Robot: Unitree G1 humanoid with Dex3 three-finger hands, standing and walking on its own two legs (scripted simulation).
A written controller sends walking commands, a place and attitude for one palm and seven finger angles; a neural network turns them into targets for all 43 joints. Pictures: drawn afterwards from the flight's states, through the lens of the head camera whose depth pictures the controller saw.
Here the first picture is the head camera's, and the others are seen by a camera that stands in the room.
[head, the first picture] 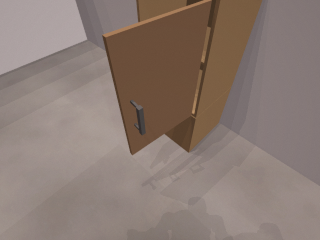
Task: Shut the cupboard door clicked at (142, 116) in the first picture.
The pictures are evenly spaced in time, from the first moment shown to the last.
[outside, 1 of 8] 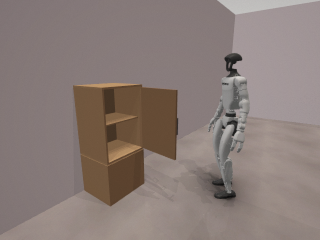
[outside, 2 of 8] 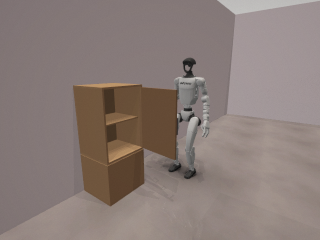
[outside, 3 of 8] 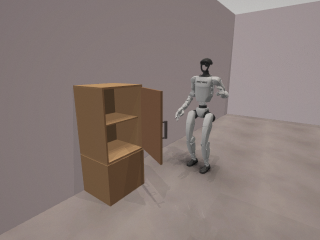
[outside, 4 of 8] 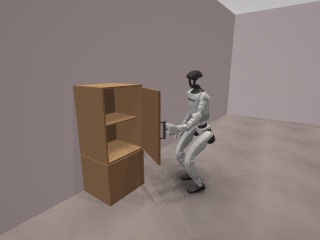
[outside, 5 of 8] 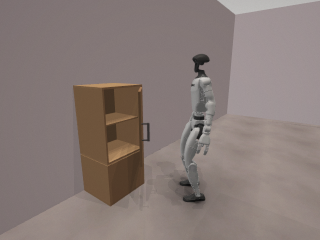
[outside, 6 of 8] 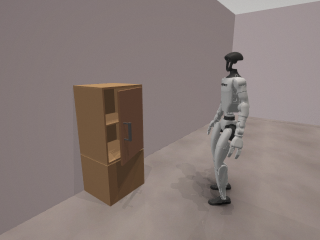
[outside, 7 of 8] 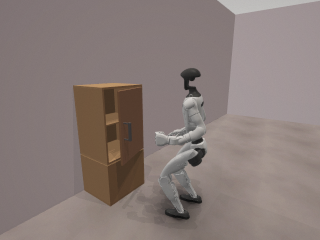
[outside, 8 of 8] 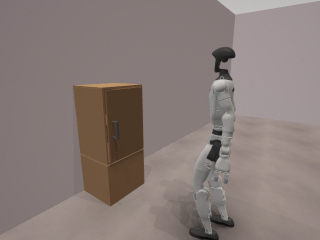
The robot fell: no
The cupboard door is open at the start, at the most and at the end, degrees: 84 84 0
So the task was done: yes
